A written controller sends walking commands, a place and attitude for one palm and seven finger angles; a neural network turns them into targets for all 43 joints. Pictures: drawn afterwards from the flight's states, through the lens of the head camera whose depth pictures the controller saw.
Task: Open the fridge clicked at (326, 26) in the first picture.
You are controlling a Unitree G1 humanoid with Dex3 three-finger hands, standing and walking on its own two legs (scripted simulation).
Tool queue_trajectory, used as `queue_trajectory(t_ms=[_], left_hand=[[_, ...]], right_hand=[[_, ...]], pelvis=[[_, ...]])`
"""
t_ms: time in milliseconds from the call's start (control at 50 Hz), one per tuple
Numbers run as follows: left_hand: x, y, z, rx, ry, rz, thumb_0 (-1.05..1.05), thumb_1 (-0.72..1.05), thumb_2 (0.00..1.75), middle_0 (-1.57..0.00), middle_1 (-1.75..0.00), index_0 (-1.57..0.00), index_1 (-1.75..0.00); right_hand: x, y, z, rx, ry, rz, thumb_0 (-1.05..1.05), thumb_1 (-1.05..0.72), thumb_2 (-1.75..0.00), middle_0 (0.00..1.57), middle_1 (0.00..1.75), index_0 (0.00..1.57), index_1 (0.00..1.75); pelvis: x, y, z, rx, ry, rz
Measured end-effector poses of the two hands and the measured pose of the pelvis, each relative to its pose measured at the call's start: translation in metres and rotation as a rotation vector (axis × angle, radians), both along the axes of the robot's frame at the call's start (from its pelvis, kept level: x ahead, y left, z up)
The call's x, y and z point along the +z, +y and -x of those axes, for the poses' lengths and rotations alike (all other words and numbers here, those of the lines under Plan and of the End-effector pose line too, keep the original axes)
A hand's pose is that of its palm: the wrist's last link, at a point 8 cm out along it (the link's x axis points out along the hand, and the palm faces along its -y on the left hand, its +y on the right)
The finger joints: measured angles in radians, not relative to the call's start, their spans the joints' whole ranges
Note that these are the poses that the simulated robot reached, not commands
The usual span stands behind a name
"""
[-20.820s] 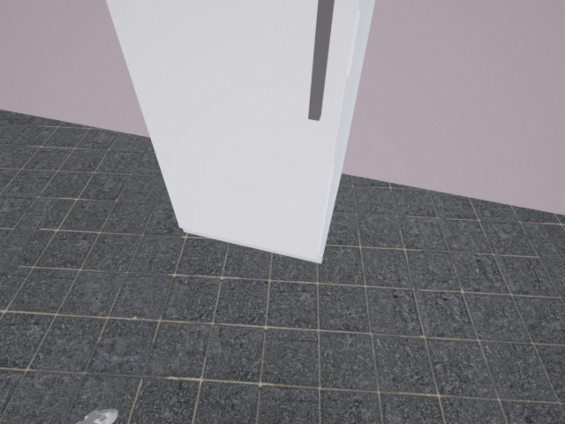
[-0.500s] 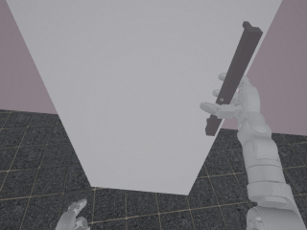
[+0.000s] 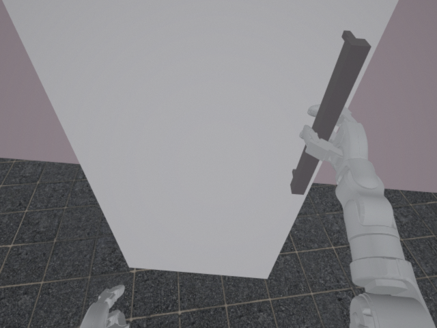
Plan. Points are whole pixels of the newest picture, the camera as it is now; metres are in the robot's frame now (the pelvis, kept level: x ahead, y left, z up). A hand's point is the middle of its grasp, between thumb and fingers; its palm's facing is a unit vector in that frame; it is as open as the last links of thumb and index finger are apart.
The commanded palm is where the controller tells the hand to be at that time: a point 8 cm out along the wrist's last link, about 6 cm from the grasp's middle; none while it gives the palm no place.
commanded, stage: grip the handle and tug to test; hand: right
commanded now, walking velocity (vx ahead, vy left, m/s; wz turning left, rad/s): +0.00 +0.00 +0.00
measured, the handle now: (317, 126) +0.45 -0.17 +0.17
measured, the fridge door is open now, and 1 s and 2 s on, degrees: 0 8 28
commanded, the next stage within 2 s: pull the door a little, standing still in 0.60 s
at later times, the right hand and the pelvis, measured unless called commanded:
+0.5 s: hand (311, 145) +0.39 -0.14 +0.17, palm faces +0.06 +1.00 -0.01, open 6.3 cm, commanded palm +0.34 -0.18 +0.17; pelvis +0.02 +0.00 +0.00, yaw +2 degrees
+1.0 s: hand (314, 174) +0.32 -0.13 +0.17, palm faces +0.03 +1.00 -0.01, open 6.5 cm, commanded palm +0.27 -0.18 +0.17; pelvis +0.03 +0.00 +0.00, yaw +1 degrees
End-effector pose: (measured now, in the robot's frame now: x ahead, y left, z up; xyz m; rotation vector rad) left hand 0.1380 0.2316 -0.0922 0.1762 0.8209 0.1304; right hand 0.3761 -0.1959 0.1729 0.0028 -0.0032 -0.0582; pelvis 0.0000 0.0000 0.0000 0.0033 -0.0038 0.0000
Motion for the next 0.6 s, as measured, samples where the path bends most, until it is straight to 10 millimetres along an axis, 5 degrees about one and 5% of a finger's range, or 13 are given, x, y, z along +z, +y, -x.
queue_trajectory(t_ms=[380, 600], left_hand=[[0.005, 0.006, -0.005, 0.036, -0.035, 0.018, 0.01, 0.91, 0.90, -0.20, -0.30, -0.20, -0.30], [0.009, 0.006, -0.033, 0.025, -0.048, 0.020, 0.01, 0.91, 0.90, -0.20, -0.30, -0.20, -0.30]], right_hand=[[-0.001, 0.002, 0.003, -0.006, -0.016, 0.002, 0.00, -0.68, -0.76, 0.31, 1.40, 0.30, 1.40], [-0.001, 0.004, 0.016, 0.010, -0.030, 0.017, -0.01, -0.69, -0.73, 0.29, 1.40, 0.26, 1.40]], pelvis=[[0.001, 0.000, -0.011, 0.032, -0.002, 0.002], [0.001, 0.000, -0.030, 0.040, 0.008, 0.001]])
